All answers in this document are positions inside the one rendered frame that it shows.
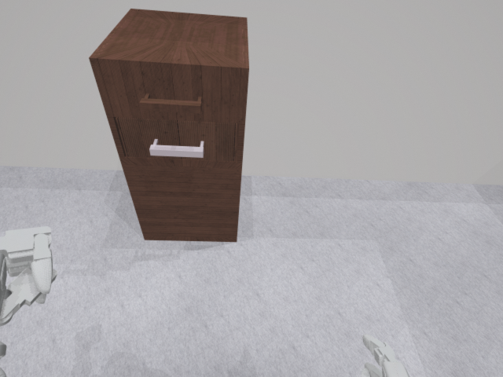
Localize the drawer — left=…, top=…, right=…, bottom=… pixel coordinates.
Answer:
left=116, top=117, right=237, bottom=161

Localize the robot left hand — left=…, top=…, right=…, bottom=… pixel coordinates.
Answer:
left=0, top=226, right=57, bottom=326

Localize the cabinet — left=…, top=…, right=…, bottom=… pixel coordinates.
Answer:
left=89, top=9, right=249, bottom=242

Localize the robot right hand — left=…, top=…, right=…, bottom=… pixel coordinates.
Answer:
left=361, top=334, right=409, bottom=377

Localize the handle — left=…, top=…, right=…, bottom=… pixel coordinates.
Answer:
left=140, top=98, right=202, bottom=114
left=149, top=139, right=204, bottom=158

